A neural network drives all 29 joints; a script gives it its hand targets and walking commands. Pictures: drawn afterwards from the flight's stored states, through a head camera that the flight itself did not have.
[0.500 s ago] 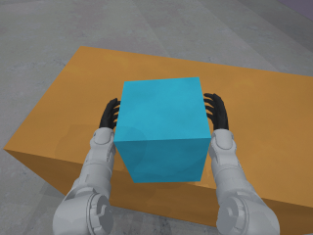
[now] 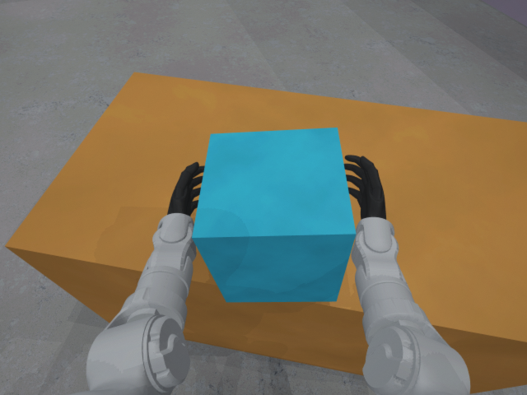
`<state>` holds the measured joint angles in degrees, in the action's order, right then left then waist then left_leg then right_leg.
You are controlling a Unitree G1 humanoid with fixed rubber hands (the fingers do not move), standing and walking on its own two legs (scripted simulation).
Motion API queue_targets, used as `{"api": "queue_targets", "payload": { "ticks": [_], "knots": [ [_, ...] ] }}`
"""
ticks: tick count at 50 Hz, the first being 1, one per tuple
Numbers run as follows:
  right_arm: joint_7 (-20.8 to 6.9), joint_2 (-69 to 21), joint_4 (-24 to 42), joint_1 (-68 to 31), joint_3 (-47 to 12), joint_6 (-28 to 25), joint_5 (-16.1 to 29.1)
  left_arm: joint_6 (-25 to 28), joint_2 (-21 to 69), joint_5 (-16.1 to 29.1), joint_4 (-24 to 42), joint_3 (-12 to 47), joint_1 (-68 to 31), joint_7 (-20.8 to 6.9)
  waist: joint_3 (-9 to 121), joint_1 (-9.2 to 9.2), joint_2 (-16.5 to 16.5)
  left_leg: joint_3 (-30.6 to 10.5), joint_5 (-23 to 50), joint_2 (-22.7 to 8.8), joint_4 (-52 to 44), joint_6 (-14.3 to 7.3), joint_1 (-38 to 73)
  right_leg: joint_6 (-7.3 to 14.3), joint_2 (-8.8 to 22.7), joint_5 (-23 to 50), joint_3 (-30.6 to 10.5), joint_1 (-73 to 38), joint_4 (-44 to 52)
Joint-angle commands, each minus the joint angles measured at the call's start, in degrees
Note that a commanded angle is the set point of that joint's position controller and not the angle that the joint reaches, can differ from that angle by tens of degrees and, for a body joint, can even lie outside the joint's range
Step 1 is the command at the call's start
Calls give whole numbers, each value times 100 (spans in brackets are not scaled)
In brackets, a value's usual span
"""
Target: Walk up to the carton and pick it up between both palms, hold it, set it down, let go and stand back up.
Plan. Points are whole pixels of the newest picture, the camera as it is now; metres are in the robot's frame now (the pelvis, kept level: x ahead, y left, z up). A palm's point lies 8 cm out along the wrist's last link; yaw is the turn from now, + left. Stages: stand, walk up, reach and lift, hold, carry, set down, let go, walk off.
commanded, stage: set down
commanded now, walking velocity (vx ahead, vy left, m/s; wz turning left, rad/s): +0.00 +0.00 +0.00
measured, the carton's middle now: (277, 222) +0.41 -0.02 -0.02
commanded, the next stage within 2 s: none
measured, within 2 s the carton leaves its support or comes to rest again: rests again in 0.24 s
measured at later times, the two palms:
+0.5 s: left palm (186, 211) +0.40 +0.13 +0.03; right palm (373, 213) +0.38 -0.17 +0.05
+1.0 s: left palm (191, 211) +0.41 +0.12 +0.03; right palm (376, 221) +0.38 -0.18 +0.03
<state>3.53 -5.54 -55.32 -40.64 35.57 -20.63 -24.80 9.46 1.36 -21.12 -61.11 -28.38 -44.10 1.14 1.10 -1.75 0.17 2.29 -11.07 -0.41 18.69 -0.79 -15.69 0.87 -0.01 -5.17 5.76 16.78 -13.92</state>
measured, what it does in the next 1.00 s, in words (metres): stands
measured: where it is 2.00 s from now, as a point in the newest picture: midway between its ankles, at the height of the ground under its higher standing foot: outside the picture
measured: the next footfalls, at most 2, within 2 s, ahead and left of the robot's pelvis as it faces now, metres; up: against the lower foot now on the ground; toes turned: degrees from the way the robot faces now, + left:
none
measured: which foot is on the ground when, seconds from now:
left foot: down 0.00-1.00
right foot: down 0.00-1.00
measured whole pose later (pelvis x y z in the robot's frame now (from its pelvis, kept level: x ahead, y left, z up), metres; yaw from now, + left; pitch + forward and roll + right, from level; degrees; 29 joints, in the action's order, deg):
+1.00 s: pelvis +0.00 -0.01 +0.00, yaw +0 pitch +10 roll +0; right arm 2.8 -7.5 -53.1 -39.2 41.0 -23.9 -29.4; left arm 13.4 4.3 -26.9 -57.5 -34.3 -44.5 -1.1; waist 0.4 -1.5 0.8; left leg 2.7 -10.6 -0.7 19.1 -0.6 -18.5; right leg 1.3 -0.1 -5.5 5.5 20.5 -15.9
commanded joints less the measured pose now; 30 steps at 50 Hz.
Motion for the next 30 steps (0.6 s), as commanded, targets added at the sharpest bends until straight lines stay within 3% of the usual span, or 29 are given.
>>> {"api": "queue_targets", "payload": {
  "ticks": [1,3,6,9,10,12,20,22,30],
  "knots": [
    [-670,-2882,-293,-2624,-1525,-129,-497,497,2772,-198,367,1201,-3025,-495,2888,26,-84,256,1751,-77,-82,300,-133,-91,17,1857,-15,-2415,-496],
    [-672,-2968,-360,-2512,-1472,-137,-571,536,2734,-201,329,1145,-3001,-530,2786,-42,54,240,1598,-103,-165,239,-175,-100,29,1879,-10,-2480,-502],
    [-681,-2959,-406,-2539,-1370,-187,-594,543,2750,-321,283,1131,-2973,-522,2833,56,-96,273,1699,-94,-95,291,-269,-98,37,1922,-16,-2462,-542],
    [-679,-2871,-585,-2373,-1291,-175,-639,488,2780,-318,252,1076,-2806,-526,2515,-63,-100,224,1729,-134,-100,318,-108,-62,4,1728,41,-2270,-474],
    [-676,-2898,-491,-2407,-1350,-177,-621,467,2767,-351,209,1034,-2757,-548,2550,20,-72,231,1640,-105,-86,296,-201,-85,24,1727,20,-2292,-462],
    [-670,-2962,-412,-2455,-1369,-179,-677,507,2689,-379,199,970,-2757,-585,2649,9,82,246,1386,-77,-161,225,-398,-146,52,1849,-4,-2450,-539],
    [-666,-2964,-486,-2238,-1195,-131,-772,507,2615,-498,213,847,-2674,-596,2345,-35,19,228,1025,-75,-271,156,-607,-173,99,1638,-53,-2449,-512],
    [-691,-2997,-417,-2226,-1216,-145,-737,505,2590,-585,317,824,-2638,-575,2498,56,-98,287,1098,-34,-257,170,-526,-178,92,1646,-37,-2377,-526],
    [-683,-2959,-431,-2098,-1119,-181,-872,435,2604,-741,235,630,-2333,-627,2278,103,69,266,1082,-54,-257,111,-656,-180,104,1627,-70,-2423,-520]
  ]
}}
